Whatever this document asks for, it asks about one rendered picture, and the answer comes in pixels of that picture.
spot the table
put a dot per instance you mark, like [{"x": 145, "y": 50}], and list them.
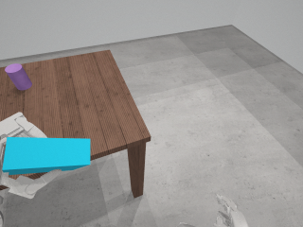
[{"x": 81, "y": 97}]

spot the robot right hand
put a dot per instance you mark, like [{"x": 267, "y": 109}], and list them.
[{"x": 235, "y": 218}]

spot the robot left hand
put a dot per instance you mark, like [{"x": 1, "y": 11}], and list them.
[{"x": 18, "y": 126}]

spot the sponge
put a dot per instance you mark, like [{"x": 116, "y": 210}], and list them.
[{"x": 26, "y": 155}]

